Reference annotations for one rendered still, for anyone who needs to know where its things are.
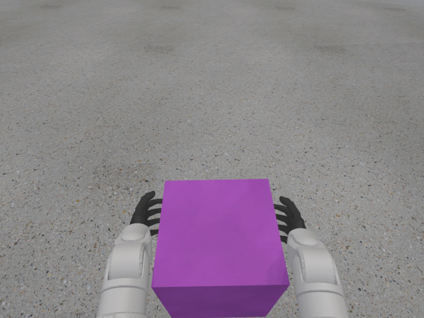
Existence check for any right robot hand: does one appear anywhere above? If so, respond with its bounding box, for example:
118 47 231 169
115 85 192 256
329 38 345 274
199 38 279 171
274 196 306 244

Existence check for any robot left forearm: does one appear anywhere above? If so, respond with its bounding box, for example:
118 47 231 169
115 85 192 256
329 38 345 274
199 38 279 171
96 223 152 318

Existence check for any left robot hand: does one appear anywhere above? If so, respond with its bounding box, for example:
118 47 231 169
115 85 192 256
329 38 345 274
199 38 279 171
130 191 163 236

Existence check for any carton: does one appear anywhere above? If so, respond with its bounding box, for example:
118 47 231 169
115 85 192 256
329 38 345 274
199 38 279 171
151 179 290 318

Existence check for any robot right forearm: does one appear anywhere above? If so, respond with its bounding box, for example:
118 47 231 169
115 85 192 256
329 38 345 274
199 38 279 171
287 228 349 318

